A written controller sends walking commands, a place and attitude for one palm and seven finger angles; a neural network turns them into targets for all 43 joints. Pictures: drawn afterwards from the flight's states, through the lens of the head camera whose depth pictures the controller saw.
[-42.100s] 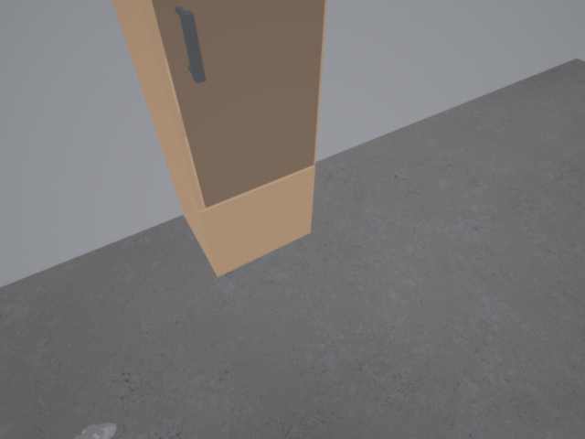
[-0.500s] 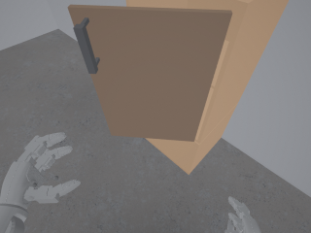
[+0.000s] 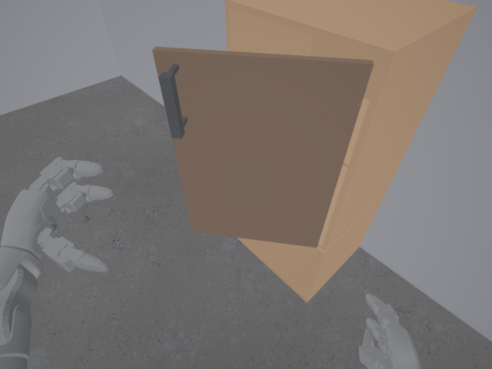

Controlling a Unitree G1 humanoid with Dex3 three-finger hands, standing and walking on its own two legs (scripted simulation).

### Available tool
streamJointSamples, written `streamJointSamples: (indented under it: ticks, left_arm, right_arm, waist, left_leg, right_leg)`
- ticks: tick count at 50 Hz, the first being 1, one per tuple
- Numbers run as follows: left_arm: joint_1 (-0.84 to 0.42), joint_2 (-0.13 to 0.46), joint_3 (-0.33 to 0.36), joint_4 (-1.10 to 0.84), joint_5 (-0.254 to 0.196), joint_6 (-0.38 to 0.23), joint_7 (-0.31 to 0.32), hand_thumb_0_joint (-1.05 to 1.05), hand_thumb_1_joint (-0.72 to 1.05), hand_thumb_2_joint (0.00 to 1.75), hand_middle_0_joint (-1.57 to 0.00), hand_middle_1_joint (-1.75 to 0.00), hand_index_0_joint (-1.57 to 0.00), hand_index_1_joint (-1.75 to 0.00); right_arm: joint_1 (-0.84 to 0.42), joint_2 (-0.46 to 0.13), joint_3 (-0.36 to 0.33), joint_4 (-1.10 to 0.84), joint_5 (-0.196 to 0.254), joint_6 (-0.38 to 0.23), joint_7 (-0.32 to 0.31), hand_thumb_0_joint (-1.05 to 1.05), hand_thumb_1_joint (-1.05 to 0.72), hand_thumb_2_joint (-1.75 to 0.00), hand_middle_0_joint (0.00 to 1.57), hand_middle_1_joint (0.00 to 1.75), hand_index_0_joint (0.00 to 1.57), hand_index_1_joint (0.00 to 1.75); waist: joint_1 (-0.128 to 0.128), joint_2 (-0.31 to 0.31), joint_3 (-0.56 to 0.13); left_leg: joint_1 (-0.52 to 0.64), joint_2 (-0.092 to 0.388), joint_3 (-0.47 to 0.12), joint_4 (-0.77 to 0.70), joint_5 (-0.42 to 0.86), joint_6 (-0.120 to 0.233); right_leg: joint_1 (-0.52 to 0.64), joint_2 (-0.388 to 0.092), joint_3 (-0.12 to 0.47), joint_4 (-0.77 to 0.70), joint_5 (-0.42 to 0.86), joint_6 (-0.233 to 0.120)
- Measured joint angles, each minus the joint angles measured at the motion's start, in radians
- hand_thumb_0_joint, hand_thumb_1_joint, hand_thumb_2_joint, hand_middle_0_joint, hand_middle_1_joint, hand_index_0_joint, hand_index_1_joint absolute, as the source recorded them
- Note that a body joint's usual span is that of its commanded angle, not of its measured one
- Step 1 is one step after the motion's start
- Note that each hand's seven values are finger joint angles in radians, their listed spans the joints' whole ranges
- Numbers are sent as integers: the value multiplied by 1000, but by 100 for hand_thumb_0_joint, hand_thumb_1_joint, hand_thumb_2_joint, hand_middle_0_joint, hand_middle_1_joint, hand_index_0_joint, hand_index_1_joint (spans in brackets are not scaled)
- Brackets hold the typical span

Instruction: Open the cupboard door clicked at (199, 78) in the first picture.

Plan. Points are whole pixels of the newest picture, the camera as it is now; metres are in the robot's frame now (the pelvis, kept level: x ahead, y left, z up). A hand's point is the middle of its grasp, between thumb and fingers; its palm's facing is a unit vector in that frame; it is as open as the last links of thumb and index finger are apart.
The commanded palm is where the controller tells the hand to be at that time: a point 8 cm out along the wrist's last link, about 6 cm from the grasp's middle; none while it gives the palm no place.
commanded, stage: raise the hand with hooked fingers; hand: left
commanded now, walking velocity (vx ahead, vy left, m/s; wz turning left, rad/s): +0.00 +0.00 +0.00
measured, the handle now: (176, 102) +0.56 +0.21 +0.16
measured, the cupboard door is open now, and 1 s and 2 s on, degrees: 38 38 38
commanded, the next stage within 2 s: move the hooked fingers beside the handle in 0.74 s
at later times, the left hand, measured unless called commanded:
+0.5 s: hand (93, 185) +0.30 +0.26 +0.18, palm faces +0.03 -1.00 -0.08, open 14.0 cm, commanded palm +0.26 +0.30 +0.19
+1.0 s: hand (95, 180) +0.31 +0.26 +0.18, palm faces +0.06 -1.00 -0.07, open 14.0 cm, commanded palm +0.28 +0.30 +0.18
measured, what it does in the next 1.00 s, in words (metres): stands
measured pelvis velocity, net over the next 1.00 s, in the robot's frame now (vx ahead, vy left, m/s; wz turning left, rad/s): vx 0.00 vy -0.02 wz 0.00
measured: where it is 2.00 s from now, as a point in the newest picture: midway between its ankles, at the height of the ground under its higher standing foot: outside the picture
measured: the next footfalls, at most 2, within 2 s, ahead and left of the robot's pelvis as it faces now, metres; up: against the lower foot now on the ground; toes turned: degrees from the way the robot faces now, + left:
none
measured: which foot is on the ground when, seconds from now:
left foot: down 0.00-1.00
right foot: down 0.00-1.00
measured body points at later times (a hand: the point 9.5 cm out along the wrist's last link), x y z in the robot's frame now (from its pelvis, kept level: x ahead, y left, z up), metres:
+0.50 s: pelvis +0.00 -0.01 +0.01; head -0.01 -0.03 +0.45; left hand +0.29 +0.31 +0.19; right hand +0.17 -0.26 -0.07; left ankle -0.04 +0.09 -0.73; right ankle +0.03 -0.11 -0.73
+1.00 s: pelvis +0.00 -0.02 +0.00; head -0.01 -0.04 +0.45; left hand +0.30 +0.31 +0.19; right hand +0.18 -0.25 -0.07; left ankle -0.04 +0.09 -0.73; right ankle +0.03 -0.11 -0.73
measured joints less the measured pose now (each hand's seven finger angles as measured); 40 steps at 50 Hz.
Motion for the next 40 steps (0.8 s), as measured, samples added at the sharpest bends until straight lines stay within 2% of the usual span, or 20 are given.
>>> streamJointSamples:
  ticks: [8,14,18,23,29,40]
  left_arm:
    - [-125,43,39,81,13,63,-24,-1,-49,30,-31,-120,-30,-119]
    - [-218,84,66,160,20,99,-49,-1,-50,30,-31,-120,-30,-120]
    - [-235,100,75,194,9,110,-68,-1,-50,30,-31,-120,-30,-120]
    - [-201,77,73,169,12,122,-64,-1,-50,30,-30,-120,-30,-120]
    - [-179,44,79,127,20,98,-33,-1,-50,30,-31,-120,-30,-120]
    - [-203,59,72,171,18,115,-42,-1,-50,30,-31,-120,-30,-120]
  right_arm:
    - [13,2,18,17,4,28,-3,2,-90,-90,21,30,20,30]
    - [23,-17,12,27,10,47,-3,2,-90,-90,21,30,20,30]
    - [27,-33,1,20,15,58,5,2,-90,-90,21,30,20,30]
    - [25,-47,-15,6,17,66,10,2,-90,-90,20,30,20,30]
    - [20,-41,-21,6,13,57,2,2,-90,-90,20,30,20,30]
    - [-7,-29,-7,6,18,57,-2,2,-90,-90,20,30,20,30]
  waist:
    - [1,12,13]
    - [-7,16,18]
    - [-17,18,12]
    - [-22,18,17]
    - [-17,13,21]
    - [-11,21,14]
  left_leg:
    - [35,0,-2,-50,28,-4]
    - [44,3,-2,-74,42,-9]
    - [37,5,4,-79,46,-12]
    - [30,10,12,-74,42,-15]
    - [44,17,11,-80,42,-21]
    - [36,20,6,-68,38,-25]
  right_leg:
    - [33,2,-1,-42,23,-5]
    - [39,5,-1,-61,33,-11]
    - [26,8,4,-59,35,-14]
    - [13,14,12,-49,31,-18]
    - [27,21,11,-54,31,-23]
    - [21,23,5,-45,26,-27]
